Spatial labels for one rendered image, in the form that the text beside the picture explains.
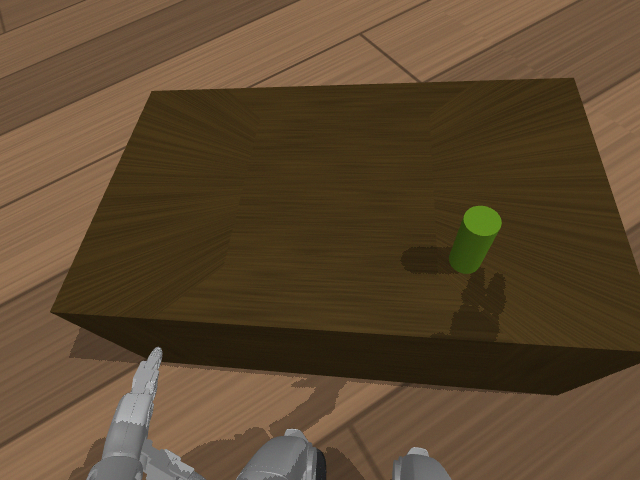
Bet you can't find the can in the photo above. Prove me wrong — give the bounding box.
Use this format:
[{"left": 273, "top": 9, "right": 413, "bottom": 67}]
[{"left": 449, "top": 206, "right": 502, "bottom": 274}]

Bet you can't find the left robot arm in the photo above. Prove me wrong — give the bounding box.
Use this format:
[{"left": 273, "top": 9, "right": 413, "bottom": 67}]
[{"left": 86, "top": 456, "right": 143, "bottom": 480}]

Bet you can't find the left robot hand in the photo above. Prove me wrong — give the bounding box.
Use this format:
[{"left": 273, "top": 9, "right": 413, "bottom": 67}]
[{"left": 101, "top": 347, "right": 206, "bottom": 480}]

